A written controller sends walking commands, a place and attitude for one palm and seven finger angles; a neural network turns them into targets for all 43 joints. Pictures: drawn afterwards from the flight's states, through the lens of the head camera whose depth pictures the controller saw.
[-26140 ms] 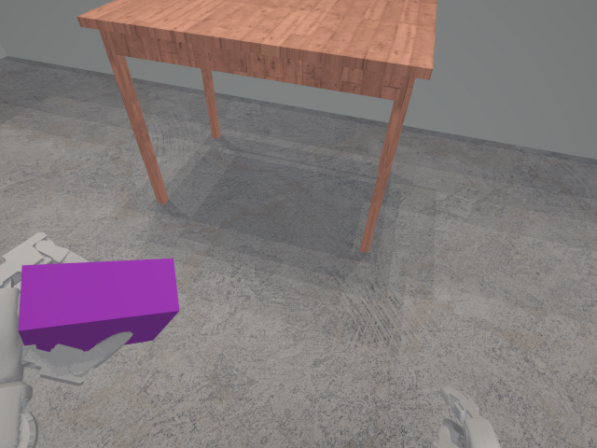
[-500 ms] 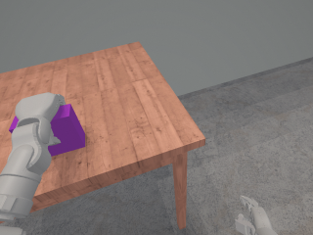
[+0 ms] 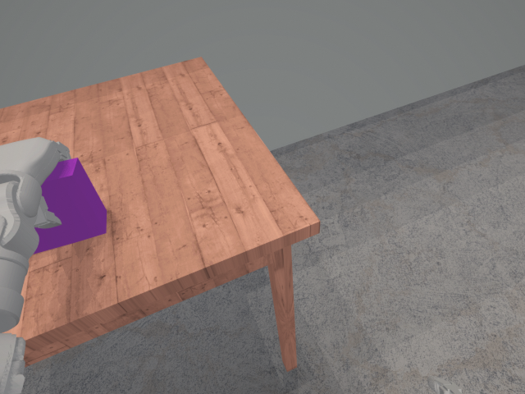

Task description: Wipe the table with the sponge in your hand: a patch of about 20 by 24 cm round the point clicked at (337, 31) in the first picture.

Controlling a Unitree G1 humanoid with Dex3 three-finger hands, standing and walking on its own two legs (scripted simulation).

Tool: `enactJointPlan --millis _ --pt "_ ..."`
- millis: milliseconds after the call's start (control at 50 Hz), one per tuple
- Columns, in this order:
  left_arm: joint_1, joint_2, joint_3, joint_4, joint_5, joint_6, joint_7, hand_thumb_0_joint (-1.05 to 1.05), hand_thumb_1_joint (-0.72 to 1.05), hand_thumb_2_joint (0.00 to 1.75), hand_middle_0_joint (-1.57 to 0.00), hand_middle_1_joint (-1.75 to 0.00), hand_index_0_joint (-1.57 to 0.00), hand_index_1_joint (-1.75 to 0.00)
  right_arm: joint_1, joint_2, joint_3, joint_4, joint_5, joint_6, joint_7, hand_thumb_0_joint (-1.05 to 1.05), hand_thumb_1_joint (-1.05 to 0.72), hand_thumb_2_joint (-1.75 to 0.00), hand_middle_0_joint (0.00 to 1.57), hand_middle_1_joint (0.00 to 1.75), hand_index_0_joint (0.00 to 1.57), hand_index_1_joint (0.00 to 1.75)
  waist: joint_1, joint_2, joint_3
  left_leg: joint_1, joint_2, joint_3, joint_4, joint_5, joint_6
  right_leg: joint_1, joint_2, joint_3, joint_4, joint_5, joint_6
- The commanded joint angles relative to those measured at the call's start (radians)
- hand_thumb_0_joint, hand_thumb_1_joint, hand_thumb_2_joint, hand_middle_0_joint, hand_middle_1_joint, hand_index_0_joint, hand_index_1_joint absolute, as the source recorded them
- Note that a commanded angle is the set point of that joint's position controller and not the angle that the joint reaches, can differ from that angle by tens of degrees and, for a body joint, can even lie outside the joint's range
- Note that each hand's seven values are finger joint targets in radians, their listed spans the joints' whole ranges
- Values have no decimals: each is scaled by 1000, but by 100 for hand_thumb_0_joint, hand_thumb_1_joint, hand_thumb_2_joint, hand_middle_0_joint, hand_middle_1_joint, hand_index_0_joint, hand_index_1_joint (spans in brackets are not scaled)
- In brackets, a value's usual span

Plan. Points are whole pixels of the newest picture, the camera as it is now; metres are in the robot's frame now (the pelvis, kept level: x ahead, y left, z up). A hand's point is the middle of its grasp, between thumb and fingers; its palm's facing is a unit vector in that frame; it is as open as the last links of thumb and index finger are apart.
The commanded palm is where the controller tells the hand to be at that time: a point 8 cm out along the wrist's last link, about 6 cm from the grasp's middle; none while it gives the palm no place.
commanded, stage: wipe forward along the first lane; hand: left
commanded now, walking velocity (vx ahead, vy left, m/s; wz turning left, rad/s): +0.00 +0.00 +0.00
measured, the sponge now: (54, 217) +0.34 +0.36 +0.12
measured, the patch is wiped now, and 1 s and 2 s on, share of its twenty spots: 0.25 0.45 0.55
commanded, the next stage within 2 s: slide across to the middle lane in 0.84 s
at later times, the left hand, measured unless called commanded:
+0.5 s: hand (44, 174) +0.39 +0.37 +0.17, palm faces -0.13 +0.03 -0.99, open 9.5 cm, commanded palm +0.40 +0.38 +0.18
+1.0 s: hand (40, 160) +0.43 +0.41 +0.16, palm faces -0.13 +0.02 -0.99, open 9.5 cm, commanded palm +0.43 +0.40 +0.19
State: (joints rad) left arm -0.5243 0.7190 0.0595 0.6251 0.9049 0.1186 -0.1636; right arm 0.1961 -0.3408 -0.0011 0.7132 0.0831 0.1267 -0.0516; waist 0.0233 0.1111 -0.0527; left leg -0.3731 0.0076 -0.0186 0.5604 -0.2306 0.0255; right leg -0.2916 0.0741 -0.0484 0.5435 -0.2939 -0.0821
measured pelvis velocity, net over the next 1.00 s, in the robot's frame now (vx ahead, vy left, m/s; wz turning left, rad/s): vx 0.02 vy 0.03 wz -0.02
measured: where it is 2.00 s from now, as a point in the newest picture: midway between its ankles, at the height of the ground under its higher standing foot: outside the picture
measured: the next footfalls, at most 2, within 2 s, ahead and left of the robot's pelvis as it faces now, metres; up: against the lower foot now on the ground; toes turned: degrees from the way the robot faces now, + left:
none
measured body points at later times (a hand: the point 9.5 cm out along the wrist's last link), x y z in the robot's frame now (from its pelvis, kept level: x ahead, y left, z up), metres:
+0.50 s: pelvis +0.00 +0.00 +0.00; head +0.02 -0.03 +0.45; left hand +0.40 +0.37 +0.22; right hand +0.10 -0.27 -0.14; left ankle +0.04 +0.13 -0.73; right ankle -0.01 -0.06 -0.73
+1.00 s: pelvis +0.02 +0.03 +0.00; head +0.06 +0.01 +0.45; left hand +0.43 +0.40 +0.22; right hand +0.08 -0.25 -0.13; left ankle +0.04 +0.13 -0.73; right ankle -0.01 -0.06 -0.73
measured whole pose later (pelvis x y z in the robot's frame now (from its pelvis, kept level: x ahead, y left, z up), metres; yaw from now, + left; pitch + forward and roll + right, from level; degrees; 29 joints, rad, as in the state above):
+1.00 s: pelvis +0.02 +0.03 +0.00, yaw -1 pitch +9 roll -1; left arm -0.81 0.83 0.05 0.99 0.99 -0.01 -0.13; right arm 0.29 -0.33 0.00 0.70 0.10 0.17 -0.04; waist -0.03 0.08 -0.09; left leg -0.49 -0.01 0.00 0.58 -0.25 0.04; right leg -0.40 0.06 -0.02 0.52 -0.29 -0.04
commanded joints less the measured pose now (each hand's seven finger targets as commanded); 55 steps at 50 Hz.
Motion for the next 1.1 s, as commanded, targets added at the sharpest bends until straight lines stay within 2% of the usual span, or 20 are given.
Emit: enactJointPlan --millis 0,40,120,220,240,300,340,400,440,480,640,720,800,840,860,940,980,1020,1040,1080 --pt "-216 213 6 73 58 -7 46 0 10 130 -120 -160 -120 -160 -85 -117 -37 -133 3 -35 -7 0 -90 -90 20 30 20 30 -13 -199 -68 -26 -55 18 -37 -23 45 -10 -62 136 -155 74 48" --pt "-240 222 11 89 62 -18 49 0 10 130 -120 -160 -120 -160 -80 -115 -36 -136 4 -34 -6 0 -90 -90 20 30 20 30 -9 -171 -97 -32 -51 12 -34 -13 44 -4 -64 147 -142 94 39" --pt "-266 198 -19 133 66 -36 60 0 10 130 -120 -160 -120 -160 -49 -117 -40 -130 7 -26 -3 0 -90 -90 20 30 20 30 -22 -216 -106 -48 -54 16 -21 -23 47 -9 -63 141 -139 107 48" --pt "-343 224 -20 188 69 -54 71 0 10 130 -120 -160 -120 -160 -27 -123 -36 -120 13 -25 -7 0 -90 -90 20 30 20 30 -38 -228 -80 -72 -53 14 -25 -51 49 -41 -60 136 -145 68 51" --pt "-378 240 -14 178 67 -57 70 0 10 130 -120 -160 -120 -160 -35 -121 -33 -124 14 -29 -9 0 -90 -90 20 30 20 30 -36 -181 -87 -72 -50 10 -32 -51 48 -47 -60 138 -142 63 44" --pt "-405 265 -13 226 82 -55 76 0 10 130 -120 -160 -120 -160 -5 -129 -35 -109 15 -29 -11 0 -90 -90 20 30 20 30 -48 -215 -94 -75 -50 14 -22 -58 50 -49 -58 136 -146 45 51" --pt "-425 285 -4 233 88 -58 70 0 10 130 -120 -160 -120 -160 -4 -127 -33 -111 13 -29 -12 0 -90 -90 20 30 20 30 -42 -165 -125 -80 -47 10 -22 -33 48 -33 -63 145 -133 94 42" --pt "-431 269 -27 260 97 -62 67 0 10 130 -120 -160 -120 -160 22 -130 -34 -107 13 -22 -10 0 -90 -90 20 30 20 30 -54 -200 -137 -81 -49 16 -12 -19 49 -22 -61 137 -128 134 50" --pt "-457 303 -7 259 94 -67 58 0 10 130 -120 -160 -120 -160 17 -130 -31 -111 14 -22 -13 0 -90 -90 20 30 20 30 -52 -156 -150 -84 -46 12 -15 -17 48 -17 -63 146 -128 137 43" --pt "-442 315 -2 294 103 -75 61 0 10 130 -120 -160 -120 -160 42 -135 -33 -106 13 -16 -14 0 -90 -90 20 30 20 30 -57 -194 -142 -95 -50 14 -8 -14 48 -18 -57 134 -123 141 48" --pt "-445 335 22 293 107 -114 63 0 10 130 -120 -160 -120 -160 64 -137 -40 -112 10 -7 -12 0 -90 -90 20 30 20 30 -49 -157 -184 -81 -44 19 -9 39 49 -9 -58 133 -109 229 38" --pt "-444 347 28 324 106 -117 77 0 10 130 -120 -160 -120 -160 84 -146 -44 -103 12 5 -9 0 -90 -90 20 30 20 30 -62 -209 -168 -96 -47 26 -6 31 49 -11 -54 127 -113 239 48" --pt "-463 380 43 346 113 -112 82 0 10 130 -120 -160 -120 -160 94 -152 -44 -97 13 11 -8 0 -90 -90 20 30 20 30 -66 -203 -180 -89 -47 28 -12 47 50 -11 -48 117 -114 243 49" --pt "-465 382 46 333 113 -113 76 0 10 130 -120 -160 -120 -160 88 -146 -43 -106 13 12 -7 0 -90 -90 20 30 20 30 -53 -157 -205 -70 -46 23 -23 75 50 -3 -48 115 -111 259 39" --pt "-471 342 5 348 119 -108 76 0 10 130 -120 -160 -120 -160 95 -143 -42 -103 14 16 -6 0 -90 -90 20 30 20 30 -68 -159 -182 -64 -48 25 -25 67 49 -24 -43 102 -111 231 43" --pt "-478 330 4 310 113 -108 67 0 10 130 -120 -160 -120 -160 80 -138 -40 -116 11 18 -4 0 -90 -90 20 30 20 30 -55 -128 -195 -27 -40 13 -44 83 49 -35 -39 94 -120 208 32" --pt "-522 252 -53 270 101 -109 70 0 10 130 -120 -160 -120 -160 84 -129 -45 -114 11 16 -4 0 -90 -90 20 30 20 30 -76 -136 -197 22 -34 9 -45 81 52 -65 -38 81 -126 179 38" --pt "-521 253 -41 256 91 -109 76 0 10 130 -120 -160 -120 -160 79 -129 -46 -113 11 12 -4 0 -90 -90 20 30 20 30 -71 -155 -193 34 -31 2 -54 75 52 -66 -37 81 -136 164 36" --pt "-544 268 -22 222 83 -118 75 0 10 130 -120 -160 -120 -160 73 -124 -44 -117 11 7 -8 0 -90 -90 20 30 20 30 -60 -114 -220 60 -26 -9 -66 103 51 -64 -36 77 -129 174 27" --pt "-557 211 -60 222 71 -114 86 0 10 130 -120 -160 -120 -160 77 -119 -47 -107 13 5 -6 0 -90 -90 20 30 20 30 -74 -134 -200 90 -26 -18 -68 102 49 -88 -33 63 -132 154 31"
